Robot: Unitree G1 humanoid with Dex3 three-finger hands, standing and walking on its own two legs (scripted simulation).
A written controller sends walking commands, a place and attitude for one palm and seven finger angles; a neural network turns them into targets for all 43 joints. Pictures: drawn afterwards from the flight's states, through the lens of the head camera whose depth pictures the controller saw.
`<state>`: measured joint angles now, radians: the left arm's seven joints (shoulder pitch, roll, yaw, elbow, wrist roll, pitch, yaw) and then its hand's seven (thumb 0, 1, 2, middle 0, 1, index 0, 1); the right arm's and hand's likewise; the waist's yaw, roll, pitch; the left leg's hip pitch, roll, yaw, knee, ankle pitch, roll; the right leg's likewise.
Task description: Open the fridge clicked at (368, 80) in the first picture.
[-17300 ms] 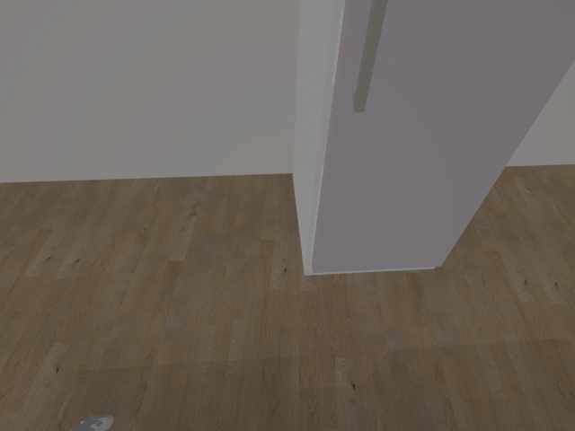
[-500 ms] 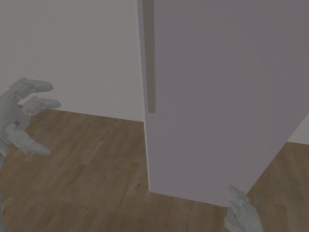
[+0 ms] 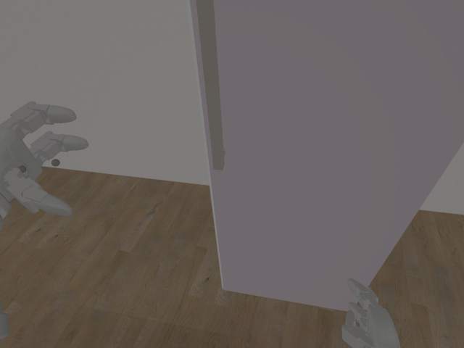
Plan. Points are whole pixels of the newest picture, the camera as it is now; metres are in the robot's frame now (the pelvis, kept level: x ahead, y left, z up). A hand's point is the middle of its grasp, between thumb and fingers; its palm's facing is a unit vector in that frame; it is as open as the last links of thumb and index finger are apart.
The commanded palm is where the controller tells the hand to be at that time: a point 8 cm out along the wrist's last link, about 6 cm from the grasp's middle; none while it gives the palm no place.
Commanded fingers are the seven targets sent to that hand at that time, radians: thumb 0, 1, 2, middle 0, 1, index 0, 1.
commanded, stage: raise the hand to about handle height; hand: left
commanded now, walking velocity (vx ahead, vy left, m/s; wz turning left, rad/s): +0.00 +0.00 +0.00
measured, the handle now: (214, 81) +0.50 +0.09 +0.25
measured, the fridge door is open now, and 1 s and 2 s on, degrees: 0 0 0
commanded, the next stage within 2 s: move the hooked fingers beside the handle in 0.14 s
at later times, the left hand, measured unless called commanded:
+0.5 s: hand (80, 155) +0.29 +0.25 +0.24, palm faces +0.00 -0.99 -0.12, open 14.0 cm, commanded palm +0.26 +0.29 +0.24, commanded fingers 0.00 -0.50 0.30 -0.30 -1.20 -0.30 -1.20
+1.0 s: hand (116, 138) +0.34 +0.22 +0.23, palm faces -0.02 -1.00 -0.07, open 14.0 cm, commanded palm +0.32 +0.26 +0.23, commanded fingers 0.00 -0.50 0.30 -0.30 -1.20 -0.30 -1.20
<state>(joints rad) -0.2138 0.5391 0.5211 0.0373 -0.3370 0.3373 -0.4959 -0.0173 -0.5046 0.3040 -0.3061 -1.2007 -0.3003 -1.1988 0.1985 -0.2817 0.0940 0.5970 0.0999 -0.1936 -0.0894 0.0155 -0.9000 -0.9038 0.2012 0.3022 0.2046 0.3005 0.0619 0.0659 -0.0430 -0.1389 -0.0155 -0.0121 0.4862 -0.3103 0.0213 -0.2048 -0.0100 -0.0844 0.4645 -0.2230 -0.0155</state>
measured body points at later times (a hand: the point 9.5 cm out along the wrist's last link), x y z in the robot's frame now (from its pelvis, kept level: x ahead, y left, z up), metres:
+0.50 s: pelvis +0.00 +0.00 +0.00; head -0.03 -0.03 +0.45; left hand +0.29 +0.30 +0.24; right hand +0.20 -0.22 -0.07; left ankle -0.03 +0.11 -0.74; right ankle +0.02 -0.11 -0.74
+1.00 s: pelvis +0.00 +0.00 +0.00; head -0.03 -0.03 +0.45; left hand +0.34 +0.27 +0.24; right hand +0.19 -0.23 -0.08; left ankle -0.03 +0.11 -0.74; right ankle +0.02 -0.11 -0.74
